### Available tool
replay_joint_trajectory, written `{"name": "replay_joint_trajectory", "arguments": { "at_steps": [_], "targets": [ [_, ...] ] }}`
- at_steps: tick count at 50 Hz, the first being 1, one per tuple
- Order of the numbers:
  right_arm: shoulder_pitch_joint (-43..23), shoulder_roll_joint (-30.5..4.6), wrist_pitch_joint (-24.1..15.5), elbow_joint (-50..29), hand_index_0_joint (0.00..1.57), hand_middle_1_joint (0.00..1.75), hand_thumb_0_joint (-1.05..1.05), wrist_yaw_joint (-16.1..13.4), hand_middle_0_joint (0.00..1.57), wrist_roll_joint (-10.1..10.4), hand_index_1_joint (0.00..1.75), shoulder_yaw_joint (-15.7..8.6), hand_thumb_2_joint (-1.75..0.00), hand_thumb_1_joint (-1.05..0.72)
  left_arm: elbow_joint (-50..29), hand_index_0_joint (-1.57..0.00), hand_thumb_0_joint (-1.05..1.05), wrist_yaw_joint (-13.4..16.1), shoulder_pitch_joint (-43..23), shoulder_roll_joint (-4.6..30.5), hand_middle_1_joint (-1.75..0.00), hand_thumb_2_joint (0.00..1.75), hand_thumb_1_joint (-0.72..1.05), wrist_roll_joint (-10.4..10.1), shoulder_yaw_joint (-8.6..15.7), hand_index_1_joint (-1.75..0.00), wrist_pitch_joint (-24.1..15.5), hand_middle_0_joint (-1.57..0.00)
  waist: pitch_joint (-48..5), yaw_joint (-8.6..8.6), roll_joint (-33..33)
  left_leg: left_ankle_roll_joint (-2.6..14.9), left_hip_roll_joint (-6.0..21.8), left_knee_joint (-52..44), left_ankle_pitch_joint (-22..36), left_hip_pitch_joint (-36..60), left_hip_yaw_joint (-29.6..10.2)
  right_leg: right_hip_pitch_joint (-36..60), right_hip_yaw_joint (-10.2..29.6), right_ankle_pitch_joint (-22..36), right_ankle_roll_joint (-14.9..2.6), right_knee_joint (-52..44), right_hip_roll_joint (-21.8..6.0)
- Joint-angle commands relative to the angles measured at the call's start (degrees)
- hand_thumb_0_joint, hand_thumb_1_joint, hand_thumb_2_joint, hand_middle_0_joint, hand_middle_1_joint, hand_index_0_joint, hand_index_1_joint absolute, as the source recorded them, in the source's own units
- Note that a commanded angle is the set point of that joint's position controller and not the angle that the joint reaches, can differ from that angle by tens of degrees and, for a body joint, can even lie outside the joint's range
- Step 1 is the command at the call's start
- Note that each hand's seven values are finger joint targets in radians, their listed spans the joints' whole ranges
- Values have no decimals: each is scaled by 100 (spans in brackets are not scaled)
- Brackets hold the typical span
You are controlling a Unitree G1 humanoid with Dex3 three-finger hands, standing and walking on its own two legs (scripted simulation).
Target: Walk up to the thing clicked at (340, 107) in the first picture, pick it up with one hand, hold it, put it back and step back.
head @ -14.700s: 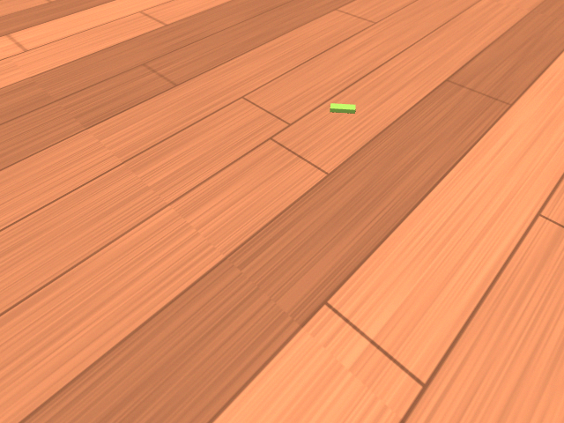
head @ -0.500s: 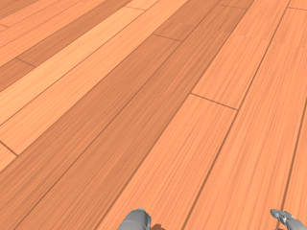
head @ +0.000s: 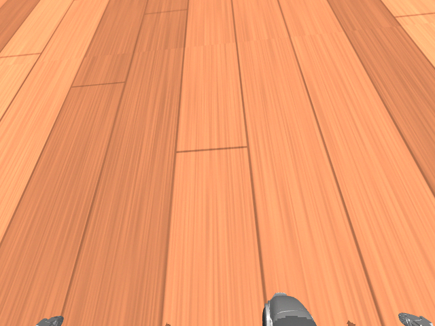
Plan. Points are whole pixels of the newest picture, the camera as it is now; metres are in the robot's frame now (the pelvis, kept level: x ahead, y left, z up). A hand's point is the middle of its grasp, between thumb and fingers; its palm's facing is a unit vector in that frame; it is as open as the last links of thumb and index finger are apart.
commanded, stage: walk up
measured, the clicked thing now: out of the picture -0.14 -0.66 -0.75
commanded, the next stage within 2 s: none
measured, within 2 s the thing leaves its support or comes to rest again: neither
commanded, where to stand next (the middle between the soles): +0.12 +0.02 m, yaw -52 degrees
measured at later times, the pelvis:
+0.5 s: pelvis +0.07 +0.10 -0.03, yaw -25 degrees
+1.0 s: pelvis +0.05 +0.08 -0.03, yaw -43 degrees
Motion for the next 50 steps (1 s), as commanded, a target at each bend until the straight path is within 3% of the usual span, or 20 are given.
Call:
{"name": "replay_joint_trajectory", "arguments": {
  "at_steps": [1,2,3,4,7,9,14,16,17,18,19,24,31,33,36,38,39,41,47,50],
  "targets": [
    [-657,-829,-163,-818,20,30,0,-95,20,102,30,-235,-90,-90,-280,-20,0,250,1070,1026,-30,90,90,4,385,-30,-244,-20,-977,800,-269,97,706,1670,3609,-993,-357,2431,36,870,-302,-1034,368],
    [-587,-630,-168,-856,20,30,0,-123,20,134,30,-146,-90,-90,-337,-20,0,350,1485,1443,-30,90,90,37,516,-30,-280,-20,-1117,1162,-1063,-185,158,3063,2014,-2155,-460,3283,1548,1094,-774,-1528,-434],
    [-336,-492,-133,-927,20,30,0,-147,20,164,30,-68,-90,-90,-540,-20,0,424,1435,1754,-30,90,90,26,570,-30,-264,-20,-1451,992,-1769,-409,-498,4055,-1411,-3467,-972,4043,3983,2164,-1655,-1406,-1854],
    [-454,-943,-21,-888,20,30,0,-222,20,106,30,-194,-90,-90,-677,-20,0,495,1169,1764,-30,90,90,-80,537,-30,-211,-20,-1646,952,-1305,-381,-61,4493,-1545,-3370,-2050,3585,4703,1607,-2148,-1520,-2259],
    [-451,-935,9,-490,20,30,0,-292,20,68,30,-165,-90,-90,-945,-20,0,564,264,1294,-30,90,90,-115,317,-30,-175,-20,-933,466,-526,-378,330,3633,-689,-3055,-2022,2285,2784,1570,-1261,-1234,-1171],
    [-44,-798,23,-223,20,30,0,-285,20,212,30,-163,-90,-90,-891,-20,0,455,-152,1169,-30,90,90,-20,248,-30,-187,-20,-845,320,-1028,-309,25,3201,-555,-2112,-1533,1223,2006,2378,-1176,-973,-526],
    [-38,-638,-51,-227,20,30,0,-467,20,251,30,-152,-90,-90,-1175,-20,0,297,-475,1113,-30,90,90,126,291,-30,43,-20,-1026,317,-1798,-124,-349,1985,56,-1277,-1222,389,2032,3006,-1057,-260,-125],
    [574,-638,-142,6,20,30,0,-545,20,166,30,-188,-90,-90,-1410,-20,0,261,-955,946,-30,90,90,75,277,-30,183,-20,-1046,-126,-1301,-7,-499,657,982,-223,-1117,-446,1921,2117,-700,626,230],
    [729,-1006,-196,1,20,30,0,-603,20,48,30,-272,-90,-90,-1546,-20,0,266,-944,565,-30,90,90,11,202,-30,221,-20,-945,-213,-101,224,315,-118,1239,-19,-2179,-1002,1556,1078,-277,1639,823],
    [456,-1482,-234,-185,20,30,0,-652,20,-22,30,-384,-90,-90,-1515,-20,0,280,-623,392,-30,90,90,39,175,-30,280,-20,-846,82,936,782,2231,-633,2234,-270,-4184,-1442,1432,-1865,-36,2692,1166],
    [-30,-1894,-243,-291,20,30,0,-631,20,120,30,-473,-90,-90,-1380,-20,0,323,-507,825,-30,90,90,84,240,-30,356,-20,-865,170,837,1549,3063,-946,2422,-829,-4851,-1196,1629,-2159,41,3640,870],
    [-540,-1403,-375,-229,20,30,0,-779,20,42,30,-332,-90,-90,-868,-20,0,-111,-178,808,-30,90,90,35,452,-30,428,-20,-711,489,981,925,1625,-490,1189,-857,-2586,-971,1215,-972,71,3447,388],
    [468,-1697,-507,-94,20,30,0,-793,20,-1,30,-402,-90,-90,-936,-20,0,-280,-792,669,-30,90,90,87,504,-30,392,-20,-1162,53,938,1212,2177,90,2851,512,-2075,-808,546,-1894,122,1704,170],
    [157,-1682,-481,-187,20,30,0,-756,20,2,30,-360,-90,-90,-732,-20,0,-279,-424,592,-30,90,90,52,523,-30,337,-20,-1142,241,1044,1087,2041,228,2730,-106,-1666,-61,275,-1713,51,1069,269],
    [-200,-1324,-380,-255,20,30,0,-674,20,2,30,-193,-90,-90,-137,-20,0,-221,687,809,-30,90,90,98,711,-30,196,-20,-1256,863,193,466,1371,1728,800,-1537,-734,1981,36,-693,-155,-947,629],
    [-709,-709,-331,-501,20,30,0,-747,20,162,30,19,-90,-90,-446,-20,0,-133,504,1794,-30,90,90,211,862,-30,159,-20,-410,1054,-2165,-223,134,3340,-1387,-3904,-787,1637,4182,-1957,-1365,-2266,-1249],
    [-1010,-1202,-343,-426,20,30,0,-815,20,144,30,-122,-90,-90,-572,-20,0,-139,25,1828,-30,90,90,182,833,-30,179,-20,-70,928,-1498,-235,544,3489,-1340,-3438,-1390,821,4327,-2242,-1665,-2408,-1527],
    [-311,-1173,-417,118,20,30,0,-727,20,169,30,-79,-90,-90,-514,-20,0,-31,-288,1331,-30,90,90,81,661,-30,132,-20,-89,559,-1051,-154,565,3135,-688,-3271,-1465,1252,2989,-1296,-1298,-1490,-756],
    [-118,-943,-488,364,20,30,0,-610,20,52,30,25,-90,-90,-380,-20,0,80,-230,1104,-30,90,90,53,450,-30,-21,-20,-350,443,-1280,-5,101,1903,-379,-1687,-1286,489,2666,983,-1219,-825,-679],
    [384,-996,-557,536,20,30,0,-614,20,-13,30,-50,-90,-90,-392,-20,0,120,-539,694,-30,90,90,-73,247,-30,9,-20,-540,38,-549,182,138,109,301,-172,-1772,-365,1870,847,-652,276,-136]
  ]
}}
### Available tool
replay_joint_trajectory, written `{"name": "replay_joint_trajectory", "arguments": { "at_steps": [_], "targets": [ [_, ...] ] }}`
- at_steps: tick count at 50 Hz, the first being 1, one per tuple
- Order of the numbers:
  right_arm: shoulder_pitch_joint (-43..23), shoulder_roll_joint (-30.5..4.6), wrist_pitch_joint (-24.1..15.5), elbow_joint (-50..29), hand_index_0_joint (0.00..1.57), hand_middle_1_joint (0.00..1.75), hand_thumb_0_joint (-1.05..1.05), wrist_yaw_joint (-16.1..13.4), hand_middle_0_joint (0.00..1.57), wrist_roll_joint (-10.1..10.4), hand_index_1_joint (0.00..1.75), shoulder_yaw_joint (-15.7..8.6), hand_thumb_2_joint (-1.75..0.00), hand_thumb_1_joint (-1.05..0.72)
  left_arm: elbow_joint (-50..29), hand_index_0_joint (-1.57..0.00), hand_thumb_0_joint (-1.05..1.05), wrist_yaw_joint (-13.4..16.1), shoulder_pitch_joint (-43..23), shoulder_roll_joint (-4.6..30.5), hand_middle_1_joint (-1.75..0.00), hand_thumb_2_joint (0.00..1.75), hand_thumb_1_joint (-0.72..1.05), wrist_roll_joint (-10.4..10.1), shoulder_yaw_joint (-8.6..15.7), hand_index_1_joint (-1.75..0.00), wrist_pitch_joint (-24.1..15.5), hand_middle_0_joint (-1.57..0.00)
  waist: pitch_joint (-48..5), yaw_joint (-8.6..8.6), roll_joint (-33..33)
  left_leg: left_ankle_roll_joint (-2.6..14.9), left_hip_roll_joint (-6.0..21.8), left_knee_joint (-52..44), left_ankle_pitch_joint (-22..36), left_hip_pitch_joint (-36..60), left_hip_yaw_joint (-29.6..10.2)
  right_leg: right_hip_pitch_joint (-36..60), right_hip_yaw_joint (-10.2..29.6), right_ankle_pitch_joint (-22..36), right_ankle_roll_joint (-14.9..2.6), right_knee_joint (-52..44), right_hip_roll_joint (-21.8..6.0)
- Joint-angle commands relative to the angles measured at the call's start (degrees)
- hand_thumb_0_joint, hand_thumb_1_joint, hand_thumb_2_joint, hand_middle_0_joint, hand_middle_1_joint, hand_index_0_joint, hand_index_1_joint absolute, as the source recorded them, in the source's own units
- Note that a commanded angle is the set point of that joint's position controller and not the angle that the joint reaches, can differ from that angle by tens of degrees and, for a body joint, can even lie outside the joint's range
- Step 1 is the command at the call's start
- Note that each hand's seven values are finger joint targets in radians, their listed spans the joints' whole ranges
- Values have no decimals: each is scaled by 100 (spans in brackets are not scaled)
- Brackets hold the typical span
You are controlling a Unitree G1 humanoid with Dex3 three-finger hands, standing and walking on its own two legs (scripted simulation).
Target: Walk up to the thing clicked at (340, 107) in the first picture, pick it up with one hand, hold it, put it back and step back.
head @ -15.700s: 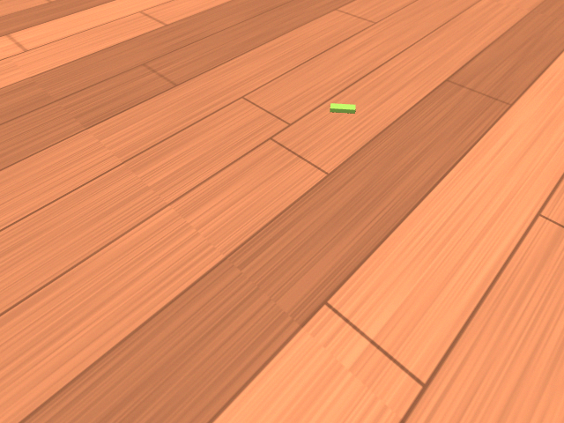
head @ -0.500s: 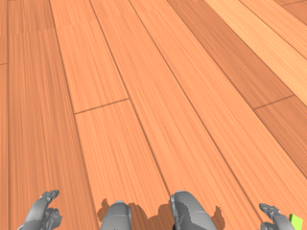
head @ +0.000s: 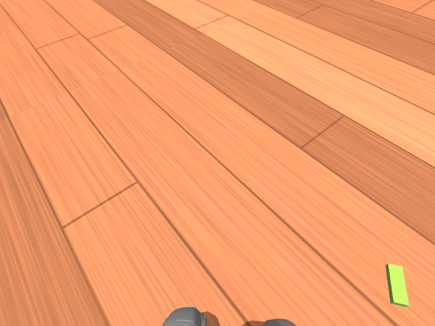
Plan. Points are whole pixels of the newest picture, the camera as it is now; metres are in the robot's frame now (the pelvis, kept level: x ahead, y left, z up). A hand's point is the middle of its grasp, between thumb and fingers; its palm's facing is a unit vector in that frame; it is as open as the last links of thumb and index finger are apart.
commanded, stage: walk up
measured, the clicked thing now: (396, 284) +0.37 -0.67 -0.73
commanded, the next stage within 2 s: none
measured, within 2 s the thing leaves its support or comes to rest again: neither
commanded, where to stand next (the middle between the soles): +0.10 +0.01 m, yaw -9 degrees
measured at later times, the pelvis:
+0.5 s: pelvis -0.01 -0.07 +0.03, yaw +15 degrees
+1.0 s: pelvis +0.03 -0.05 +0.02, yaw +39 degrees
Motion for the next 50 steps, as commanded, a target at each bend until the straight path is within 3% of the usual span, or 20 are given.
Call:
{"name": "replay_joint_trajectory", "arguments": {
  "at_steps": [1,2,3,8,9,10,13,14,15,16,17,21,32,37,38,39,40,41,44,50],
  "targets": [
    [440,-1532,-275,-346,20,30,0,-87,20,-163,30,-492,-90,-90,-516,-20,0,175,-376,692,-30,90,90,-162,149,-30,-169,-20,-375,-394,750,526,1228,-2540,139,1737,-2468,-1658,542,943,-228,683,-48],
    [174,-1792,-265,-424,20,30,0,-53,20,-60,30,-533,-90,-90,-322,-20,0,262,-160,1051,-30,90,90,-168,212,-30,-127,-20,-352,-309,852,1129,2298,-3110,-556,1072,-3505,-1334,259,-839,-93,1318,178],
    [-122,-1783,-238,-430,20,30,0,-18,20,-56,30,-567,-90,-90,-176,-20,0,299,-119,1361,-30,90,90,-118,287,-30,-144,-20,-126,-177,507,1458,2437,-3173,-990,664,-3669,-1107,340,-984,-103,1680,0],
    [-524,-1466,-130,-350,20,30,0,30,20,-125,30,-427,-90,-90,207,-20,0,104,84,1131,-30,90,90,-93,328,-30,-260,-20,-60,-70,975,853,1374,-2755,-675,322,-1389,-268,-455,-363,-80,232,-238],
    [-71,-1387,57,-446,20,30,0,73,20,-142,30,-406,-90,-90,-448,-20,0,33,-1233,925,-30,90,90,17,389,-30,-236,-20,339,-245,908,917,909,-2850,1795,125,-2901,-367,-618,-810,7,20,270],
    [327,-1403,117,-368,20,30,0,58,20,-144,30,-448,-90,-90,-601,-20,0,53,-1455,846,-30,90,90,40,415,-30,-207,-20,200,-361,1029,842,1016,-2754,3216,504,-3037,-238,-467,-864,-41,-350,285],
    [-314,-1280,128,-713,20,30,0,29,20,-11,30,-479,-90,-90,-348,-20,0,151,-464,742,-30,90,90,-79,394,-30,-168,-20,-1197,230,701,653,794,-1812,3643,1455,-2271,397,-567,599,-129,-1301,110],
    [-443,-1014,152,-750,20,30,0,41,20,26,30,-383,-90,-90,-294,-20,0,168,-268,918,-30,90,90,-34,486,-30,-150,-20,-1294,478,392,256,468,-1566,2415,111,-1829,1836,-159,854,-273,-1901,-244],
    [-572,-596,181,-875,20,30,0,30,20,42,30,-253,-90,-90,-314,-20,0,181,-43,1384,-30,90,90,86,618,-30,-132,-20,-1240,744,-1017,-160,-289,-569,504,-1230,-755,2617,1291,332,-644,-2644,-1689],
    [-392,-652,218,-822,20,30,0,-54,20,-17,30,-281,-90,-90,-518,-20,0,181,-589,1647,-30,90,90,127,660,-30,-91,-20,-834,561,-1641,-259,-389,399,-607,-1740,-309,1861,2312,23,-1194,-3064,-2913],
    [-320,-980,262,-728,20,30,0,-97,20,-90,30,-418,-90,-90,-678,-20,0,160,-994,1606,-30,90,90,121,624,-30,-88,-20,-504,416,-1286,-211,-56,949,-643,-1602,-615,1310,2318,-46,-1438,-3135,-3139],
    [249,-743,272,-343,20,30,0,161,20,6,30,-391,-90,-90,-621,-20,0,213,-1419,1079,-30,90,90,99,427,-30,-259,-20,-176,-7,-1012,-195,-107,1164,594,-1148,-447,1445,198,2311,-357,-2778,-1813],
    [-471,-827,326,-834,20,30,0,341,20,-30,30,-475,-90,-90,-737,-20,0,3,-764,1259,-30,90,90,170,566,-30,-210,-20,-143,403,-895,-140,171,-332,693,-407,144,1594,-834,2080,-533,-2754,-2201],
    [184,-921,247,-829,20,30,0,243,20,-13,30,-588,-90,-90,-847,-20,0,-87,-979,1324,-30,90,90,145,516,-30,-137,-20,-583,-147,-459,198,-203,-1545,453,1514,429,437,-1388,1940,-509,-1315,-2298],
    [632,-1095,194,-756,20,30,0,167,20,-70,30,-670,-90,-90,-866,-20,0,-85,-816,1112,-30,90,90,97,450,-30,-134,-20,-959,-362,63,483,-331,-1914,168,2482,-32,-43,-1640,2081,-276,-30,-1845],
    [822,-1539,152,-872,20,30,0,81,20,-166,30,-784,-90,-90,-938,-20,0,-101,-647,779,-30,90,90,32,373,-30,-138,-20,-991,-429,1114,955,608,-2603,-48,3096,-1787,-1227,-1956,852,86,1517,-1032],
    [845,-2015,129,-995,20,30,0,30,20,-148,30,-825,-90,-90,-1127,-20,0,-119,-1005,875,-30,90,90,39,368,-30,-145,-20,-839,-511,1445,1914,1965,-3146,351,2917,-4428,-2334,-1190,-1152,254,1903,-325],
    [676,-1910,108,-1015,20,30,0,1,20,-32,30,-844,-90,-90,-1127,-20,0,-83,-1339,1253,-30,90,90,107,414,-30,-153,-20,-459,-455,536,2069,2231,-3304,199,2182,-4577,-2160,-257,-1179,152,2126,-860],
    [34,-1443,38,-1147,20,30,0,-53,20,-16,30,-575,-90,-90,-543,-20,0,-82,-308,1202,-30,90,90,-12,329,-30,-93,-20,-444,-18,443,1095,1048,-2613,366,1557,-2272,-1468,-337,-345,69,1365,-927],
    [-194,-1349,101,-1332,20,30,0,37,20,-163,30,-608,-90,-90,-486,-20,0,102,-161,1025,-30,90,90,-91,306,-30,-193,-20,-339,-63,1067,1008,519,-2059,2967,483,-2072,-400,-810,125,149,260,-470]
  ]
}}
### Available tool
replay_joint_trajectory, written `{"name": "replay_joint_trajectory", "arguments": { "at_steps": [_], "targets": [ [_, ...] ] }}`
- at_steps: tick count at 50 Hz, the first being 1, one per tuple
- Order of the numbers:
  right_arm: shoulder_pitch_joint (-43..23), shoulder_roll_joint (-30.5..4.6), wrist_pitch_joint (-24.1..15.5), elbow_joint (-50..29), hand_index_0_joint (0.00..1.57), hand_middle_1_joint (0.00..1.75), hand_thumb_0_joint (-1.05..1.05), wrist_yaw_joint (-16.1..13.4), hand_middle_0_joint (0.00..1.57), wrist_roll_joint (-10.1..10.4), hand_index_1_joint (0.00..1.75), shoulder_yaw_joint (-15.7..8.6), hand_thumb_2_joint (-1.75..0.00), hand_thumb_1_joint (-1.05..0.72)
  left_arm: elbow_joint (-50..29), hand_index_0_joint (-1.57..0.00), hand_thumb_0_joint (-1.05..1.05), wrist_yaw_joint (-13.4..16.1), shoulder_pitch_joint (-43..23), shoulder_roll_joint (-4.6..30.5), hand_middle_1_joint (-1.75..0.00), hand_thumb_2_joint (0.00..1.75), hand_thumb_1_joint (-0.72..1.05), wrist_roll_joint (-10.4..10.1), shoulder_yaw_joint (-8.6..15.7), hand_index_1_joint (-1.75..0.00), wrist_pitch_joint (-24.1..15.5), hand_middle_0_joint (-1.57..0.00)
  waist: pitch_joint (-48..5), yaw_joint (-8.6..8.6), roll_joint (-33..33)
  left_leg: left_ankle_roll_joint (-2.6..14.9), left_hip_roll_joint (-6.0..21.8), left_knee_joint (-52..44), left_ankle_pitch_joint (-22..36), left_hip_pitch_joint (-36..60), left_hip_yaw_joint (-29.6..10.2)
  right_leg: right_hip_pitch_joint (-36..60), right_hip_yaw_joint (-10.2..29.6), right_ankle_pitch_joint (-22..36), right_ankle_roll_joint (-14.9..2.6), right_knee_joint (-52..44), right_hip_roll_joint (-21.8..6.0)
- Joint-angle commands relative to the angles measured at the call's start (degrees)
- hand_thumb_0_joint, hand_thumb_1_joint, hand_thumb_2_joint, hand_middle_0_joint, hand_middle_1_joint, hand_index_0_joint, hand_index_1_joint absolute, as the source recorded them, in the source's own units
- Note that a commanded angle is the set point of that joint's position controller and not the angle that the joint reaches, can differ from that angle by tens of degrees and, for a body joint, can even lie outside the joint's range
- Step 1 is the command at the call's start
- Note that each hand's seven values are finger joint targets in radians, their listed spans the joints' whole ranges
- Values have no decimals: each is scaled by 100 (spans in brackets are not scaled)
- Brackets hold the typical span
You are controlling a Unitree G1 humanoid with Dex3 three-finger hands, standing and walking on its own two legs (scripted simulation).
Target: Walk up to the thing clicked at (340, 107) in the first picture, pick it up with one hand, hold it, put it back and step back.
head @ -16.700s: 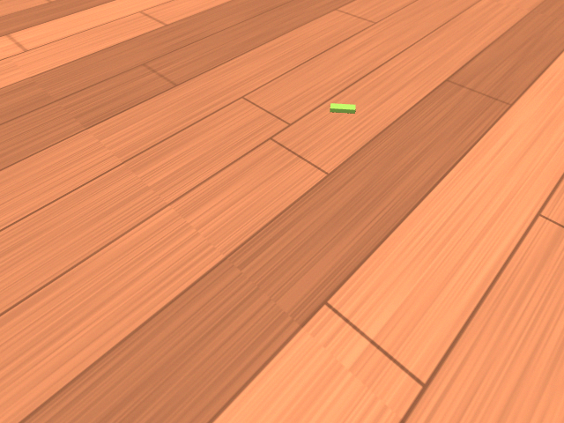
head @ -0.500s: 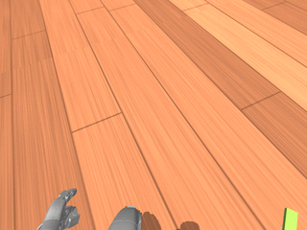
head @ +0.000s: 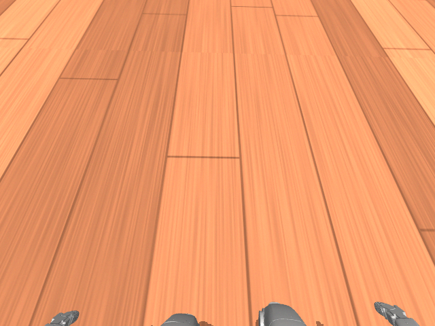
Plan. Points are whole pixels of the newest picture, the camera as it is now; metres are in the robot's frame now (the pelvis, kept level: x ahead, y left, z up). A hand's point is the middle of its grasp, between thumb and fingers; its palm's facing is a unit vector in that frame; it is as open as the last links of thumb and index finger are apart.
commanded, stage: walk up
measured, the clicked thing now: out of the picture -0.12 -0.70 -0.75
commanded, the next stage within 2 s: stand in 1.60 s
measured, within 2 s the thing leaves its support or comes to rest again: neither
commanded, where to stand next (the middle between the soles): +0.08 +0.00 m, yaw +38 degrees
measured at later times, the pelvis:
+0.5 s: pelvis +0.00 -0.02 -0.02, yaw +22 degrees
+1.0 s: pelvis +0.01 -0.02 -0.02, yaw +35 degrees
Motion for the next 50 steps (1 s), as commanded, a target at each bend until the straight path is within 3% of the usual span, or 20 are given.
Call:
{"name": "replay_joint_trajectory", "arguments": {
  "at_steps": [1,4,5,7,8,12,20,21,23,24,26,33,35,36,37,40,46,47,49,50],
  "targets": [
    [-61,-1602,-94,-561,20,30,0,-97,20,-101,30,-650,-90,-90,-493,-20,0,262,149,916,-30,90,90,-90,296,-30,-282,-20,-626,-144,1397,1072,922,-729,2756,-189,-1381,507,-350,367,24,-686,369],
    [-414,-1431,6,-754,20,30,0,-73,20,-28,30,-624,-90,-90,-421,-20,0,373,479,944,-30,90,90,-65,346,-30,-386,-20,-980,168,1113,736,519,183,3016,-518,-1380,1509,-335,1378,-137,-2066,518],
    [-551,-1096,9,-850,20,30,0,-97,20,47,30,-527,-90,-90,-384,-20,0,416,730,1279,-30,90,90,10,430,-30,-433,-20,-1082,433,374,408,126,913,2124,-1049,-1051,1988,296,1413,-383,-2605,-37],
    [-24,-991,93,-761,20,30,0,-189,20,22,30,-533,-90,-90,-586,-20,0,425,171,2014,-30,90,90,99,597,-30,-411,-20,-995,150,-1187,-9,-265,2930,-1868,-1939,-142,1690,3134,1674,-1611,-3664,-2859],
    [-115,-1367,144,-667,20,30,0,-189,20,-21,30,-677,-90,-90,-660,-20,0,421,-153,1943,-30,90,90,83,572,-30,-401,-20,-657,72,-820,-45,27,3478,-1728,-1793,-378,1130,3176,1574,-1915,-3650,-2898],
    [250,-1234,101,-271,20,30,0,109,20,24,30,-739,-90,-90,-497,-20,0,430,-323,1516,-30,90,90,125,530,-30,-420,-20,-483,-59,-1047,-164,367,2701,-672,-1483,43,1221,665,1015,-1184,-2970,-1366],
    [318,-1077,-115,258,20,30,0,21,20,126,30,-638,-90,-90,-555,-20,0,208,-370,1476,-30,90,90,66,491,-30,-219,-20,-929,-88,-810,-123,-181,-383,-239,532,1057,780,-399,1182,-844,-1552,-1371],
    [538,-1312,-180,370,20,30,0,-46,20,78,30,-696,-90,-90,-498,-20,0,206,-186,1183,-30,90,90,27,386,-30,-164,-20,-1128,-188,-131,25,-119,-735,-347,1237,588,284,-611,773,-565,-647,-1162],
    [435,-2517,-242,150,20,30,0,-124,20,-4,30,-868,-90,-90,-689,-20,0,276,-530,929,-30,90,90,-33,275,-30,-104,-20,-618,-400,1810,1452,2184,-1976,-1038,803,-3804,-1653,-344,-987,-59,899,-50],
    [285,-2448,-249,240,20,30,0,-154,20,56,30,-869,-90,-90,-648,-20,0,331,-1010,1308,-30,90,90,4,354,-30,-161,-20,-117,-415,1233,1724,2287,-2009,-810,142,-3959,-1379,160,-917,-105,1037,-261],
    [-158,-1796,-285,187,20,30,0,-253,20,55,30,-615,-90,-90,-311,-20,0,301,-327,1145,-30,90,90,-82,360,-30,-197,-20,-329,-26,897,1258,1437,-864,1152,675,-2035,-1208,229,-406,-150,729,-325],
    [-419,-1521,-198,159,20,30,0,-277,20,135,30,-450,-90,-90,42,-20,0,306,196,922,-30,90,90,-34,361,-30,-293,-20,-911,240,1172,840,858,366,2580,-498,-1233,1293,-402,907,-365,-1650,326],
    [-458,-930,-158,3,20,30,0,-311,20,227,30,-292,-90,-90,12,-20,0,344,329,1708,-30,90,90,110,526,-30,-367,-20,-847,379,-687,167,-353,2190,463,-1827,-302,2005,2139,1059,-990,-3050,-1349],
    [-362,-1125,-135,76,20,30,0,-416,20,171,30,-370,-90,-90,-103,-20,0,307,-134,1964,-30,90,90,87,577,-30,-342,-20,-860,215,-1183,96,-171,2861,-1994,-1798,-87,1564,3238,1363,-1865,-3474,-2511],
    [-268,-1398,-144,223,20,30,0,-431,20,122,30,-453,-90,-90,-173,-20,0,290,-348,1856,-30,90,90,64,562,-30,-331,-20,-549,105,-763,67,23,3223,-2013,-1724,-299,1212,3248,1189,-1961,-3565,-2575],
    [-61,-1303,-180,535,20,30,0,-247,20,145,30,-496,-90,-90,-82,-20,0,296,-672,1428,-30,90,90,148,440,-30,-318,-20,-135,-98,-622,65,274,2246,-1146,-1228,289,692,1063,805,-1241,-2978,-1391],
    [195,-1025,-276,915,20,30,0,-160,20,109,30,-463,-90,-90,5,-20,0,209,-613,1225,-30,90,90,34,345,-30,-175,-20,-751,-186,-631,14,-104,-232,-154,517,852,515,216,1054,-988,-1864,-1065],
    [151,-1155,-323,938,20,30,0,-202,20,60,30,-499,-90,-90,78,-20,0,213,-386,966,-30,90,90,1,252,-30,-136,-20,-824,-190,-126,132,9,-656,-238,972,389,149,6,872,-739,-1220,-893],
    [-255,-1970,-386,654,20,30,0,-271,20,-28,30,-568,-90,-90,58,-20,0,255,-332,679,-30,90,90,-111,175,-30,-60,-20,-650,-115,1329,1267,2120,-1754,-833,452,-3066,-725,-146,-919,-151,-32,-15],
    [-389,-2021,-368,712,20,30,0,-271,20,17,30,-602,-90,-90,175,-20,0,299,-604,1064,-30,90,90,-55,267,-30,-66,-20,-390,-223,922,1579,2213,-1786,-878,-287,-3173,-227,186,-1044,-178,228,-200]
  ]
}}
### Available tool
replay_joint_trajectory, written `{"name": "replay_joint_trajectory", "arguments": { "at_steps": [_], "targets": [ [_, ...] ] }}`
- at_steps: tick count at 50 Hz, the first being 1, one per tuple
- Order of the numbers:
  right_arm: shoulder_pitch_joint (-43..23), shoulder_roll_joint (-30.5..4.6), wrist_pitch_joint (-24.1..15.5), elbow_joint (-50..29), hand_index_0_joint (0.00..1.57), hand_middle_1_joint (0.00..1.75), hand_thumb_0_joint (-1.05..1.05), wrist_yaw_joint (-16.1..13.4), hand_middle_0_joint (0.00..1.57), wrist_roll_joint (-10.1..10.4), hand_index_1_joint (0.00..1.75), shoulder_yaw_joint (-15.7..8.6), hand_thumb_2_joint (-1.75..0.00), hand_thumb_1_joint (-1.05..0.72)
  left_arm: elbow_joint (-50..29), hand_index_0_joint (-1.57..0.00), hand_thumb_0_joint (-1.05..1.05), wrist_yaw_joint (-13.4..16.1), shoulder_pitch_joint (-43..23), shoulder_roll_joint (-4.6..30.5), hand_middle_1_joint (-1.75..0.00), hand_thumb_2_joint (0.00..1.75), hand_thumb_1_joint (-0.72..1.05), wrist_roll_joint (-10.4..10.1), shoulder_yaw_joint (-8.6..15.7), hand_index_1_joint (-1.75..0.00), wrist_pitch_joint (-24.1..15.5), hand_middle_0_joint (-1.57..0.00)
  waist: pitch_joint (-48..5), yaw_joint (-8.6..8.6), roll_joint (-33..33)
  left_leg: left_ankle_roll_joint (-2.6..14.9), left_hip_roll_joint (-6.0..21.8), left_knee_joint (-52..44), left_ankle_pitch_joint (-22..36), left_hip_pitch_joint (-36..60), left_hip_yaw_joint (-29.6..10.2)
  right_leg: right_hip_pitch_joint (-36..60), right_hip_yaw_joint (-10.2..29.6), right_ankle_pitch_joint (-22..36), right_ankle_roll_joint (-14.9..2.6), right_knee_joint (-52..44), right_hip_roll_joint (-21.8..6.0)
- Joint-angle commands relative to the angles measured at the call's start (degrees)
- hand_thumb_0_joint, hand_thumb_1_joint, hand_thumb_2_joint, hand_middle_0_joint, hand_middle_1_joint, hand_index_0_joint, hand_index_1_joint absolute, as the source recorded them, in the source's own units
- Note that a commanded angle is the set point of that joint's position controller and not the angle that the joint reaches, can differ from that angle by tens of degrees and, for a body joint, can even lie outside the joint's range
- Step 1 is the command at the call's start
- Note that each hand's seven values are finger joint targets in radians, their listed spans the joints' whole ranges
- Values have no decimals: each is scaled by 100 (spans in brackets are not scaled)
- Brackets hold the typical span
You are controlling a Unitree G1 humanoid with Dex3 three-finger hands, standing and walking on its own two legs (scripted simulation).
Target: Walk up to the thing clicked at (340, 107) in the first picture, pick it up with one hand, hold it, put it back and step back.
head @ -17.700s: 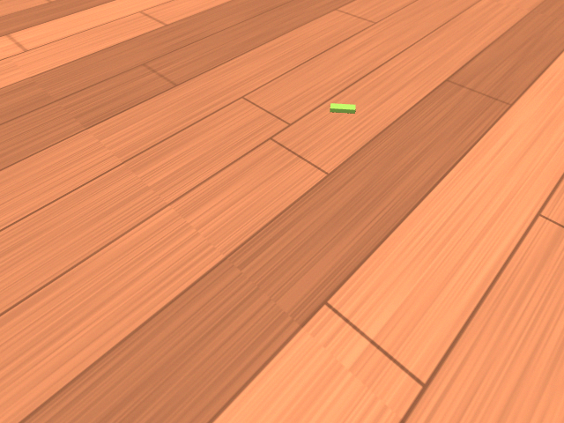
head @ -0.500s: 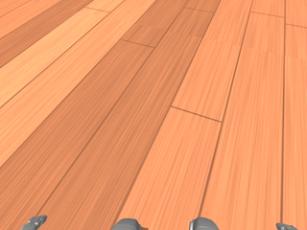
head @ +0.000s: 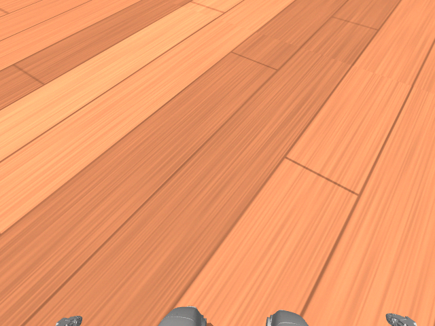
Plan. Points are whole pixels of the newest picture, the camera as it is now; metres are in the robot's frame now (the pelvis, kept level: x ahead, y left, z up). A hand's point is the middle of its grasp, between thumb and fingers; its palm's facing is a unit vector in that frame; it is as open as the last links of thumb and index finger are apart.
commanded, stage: walk up
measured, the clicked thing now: out of the picture -0.50 -0.48 -0.73
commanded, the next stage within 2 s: stand in 0.60 s
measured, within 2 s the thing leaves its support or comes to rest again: neither
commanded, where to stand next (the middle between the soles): +0.07 -0.03 m, yaw +3 degrees
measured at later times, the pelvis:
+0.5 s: pelvis +0.01 -0.01 +0.03, yaw +6 degrees
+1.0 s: pelvis +0.03 -0.03 +0.04, yaw +4 degrees
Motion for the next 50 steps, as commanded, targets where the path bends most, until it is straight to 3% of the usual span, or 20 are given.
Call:
{"name": "replay_joint_trajectory", "arguments": {
  "at_steps": [1,2,4,6,7,8,9,10,12,14,18,23,28,30,35,37,41,43,46,50],
  "targets": [
    [-181,-1678,-208,-375,20,30,0,-165,20,-9,30,-368,-90,-90,-292,-20,0,112,-238,1210,-30,90,90,-109,336,-30,-89,-20,-343,-176,619,1339,1898,-2042,133,16,-3032,-464,679,-753,-83,644,204],
    [-346,-1475,-230,-352,20,30,0,-186,20,-1,30,-258,-90,-90,-183,-20,0,106,-34,1047,-30,90,90,-151,310,-30,-110,-20,-526,-64,727,1144,1601,-1722,835,336,-2493,-491,658,-547,-104,393,217],
    [-453,-1445,-222,-246,20,30,0,-170,20,52,30,-223,-90,-90,97,-20,0,112,334,1018,-30,90,90,-151,300,-30,-176,-20,-793,3,1232,893,1363,-1403,1521,148,-1948,261,329,54,-126,-379,368],
    [-531,-1291,-149,-183,20,30,0,-121,20,70,30,-153,-90,-90,241,-20,0,113,286,930,-30,90,90,-92,272,-30,-220,-20,-889,22,1089,651,1084,-1137,1617,-12,-1589,931,118,616,-139,-1424,588],
    [-491,-1172,-118,-162,20,30,0,-118,20,107,30,-101,-90,-90,234,-20,0,133,209,1010,-30,90,90,-50,264,-30,-267,-20,-885,11,869,489,1019,-974,1673,-188,-1514,1260,381,1172,-165,-1781,468],
    [-493,-967,-107,-139,20,30,0,-109,20,170,30,-44,-90,-90,172,-20,0,153,0,1257,-30,90,90,-3,248,-30,-316,-20,-866,-64,308,242,733,-730,1357,-246,-1268,1148,1084,1476,-315,-2133,-40],
    [-353,-957,-88,11,20,30,0,-117,20,183,30,-56,-90,-90,128,-20,0,128,-443,1464,-30,90,90,-16,261,-30,-307,-20,-802,-261,-192,101,377,-688,811,246,-936,589,1412,1273,-577,-2180,-396],
    [-226,-1012,-86,190,20,30,0,-118,20,153,30,-60,-90,-90,66,-20,0,106,-701,1351,-30,90,90,-43,203,-30,-295,-20,-724,-404,-58,73,406,-865,671,673,-933,259,1348,1254,-566,-2137,-426],
    [-635,-1127,-119,278,20,30,0,-78,20,142,30,-57,-90,-90,234,-20,0,104,-609,1123,-30,90,90,-110,93,-30,-299,-20,-714,-191,459,199,671,-1275,982,492,-1328,611,671,1224,-272,-1963,50],
    [-695,-1061,-120,362,20,30,0,-53,20,136,30,-2,-90,-90,381,-20,0,91,-605,1120,-30,90,90,-100,81,-30,-317,-20,-904,-178,125,284,727,-1319,1251,477,-1345,989,542,1242,-213,-2074,136],
    [-826,-1039,-109,583,20,30,0,-44,20,163,30,42,-90,-90,521,-20,0,100,-731,1147,-30,90,90,-102,70,-30,-347,-20,-982,-187,128,162,579,-1286,1763,626,-1117,1257,585,1707,-262,-2370,-84],
    [-955,-1027,-78,804,20,30,0,-20,20,125,30,53,-90,-90,662,-20,0,91,-1029,1055,-30,90,90,-110,61,-30,-305,-20,-841,-200,244,146,664,-1761,1284,539,-1307,1270,417,986,-199,-2590,-10],
    [-1102,-1026,-88,912,20,30,0,-18,20,108,30,83,-90,-90,822,-20,0,76,-1106,1019,-30,90,90,-93,74,-30,-303,-20,-876,-160,322,117,662,-1936,1539,482,-1312,1594,342,1248,-155,-2752,27],
    [-1097,-861,-83,942,20,30,0,-5,20,43,30,108,-90,-90,993,-20,0,79,-996,898,-30,90,90,-104,29,-30,-268,-20,-832,-167,389,42,796,-2327,1112,703,-1335,1488,464,903,-101,-2861,103],
    [-1246,-918,-65,992,20,30,0,-3,20,60,30,76,-90,-90,1115,-20,0,91,-1082,932,-30,90,90,-70,25,-30,-316,-20,-760,-152,439,-19,784,-2427,1315,750,-1228,1738,528,1340,-50,-3141,48],
    [-1216,-897,-79,1009,20,30,0,-14,20,82,30,73,-90,-90,1157,-20,0,93,-1088,948,-30,90,90,-70,30,-30,-325,-20,-901,-175,388,-35,813,-2356,1861,1016,-1158,1762,523,1639,-48,-3175,29],
    [-1198,-899,-61,1051,20,30,0,-15,20,80,30,64,-90,-90,1194,-20,0,89,-1104,945,-30,90,90,-70,26,-30,-320,-20,-863,-186,380,-52,823,-2513,1554,941,-1118,1813,521,1514,-45,-3259,49],
    [-1257,-886,-71,1046,20,30,0,-24,20,88,30,64,-90,-90,1207,-20,0,97,-1069,922,-30,90,90,-61,25,-30,-331,-20,-1008,-176,285,-43,863,-2388,2124,1242,-1058,1815,531,1992,-45,-3234,8],
    [-1143,-876,-75,1110,20,30,0,-37,20,95,30,81,-90,-90,1239,-20,0,109,-995,936,-30,90,90,-77,39,-30,-331,-20,-1084,-184,277,-50,874,-2380,2417,1330,-997,1922,498,2335,-27,-3211,31],
    [-1168,-867,-52,1140,20,30,0,-49,20,85,30,103,-90,-90,1253,-20,0,103,-1002,898,-30,90,90,-82,47,-30,-285,-20,-927,-172,346,-93,871,-2520,2116,1232,-970,1864,492,1994,-9,-3266,73]
  ]
}}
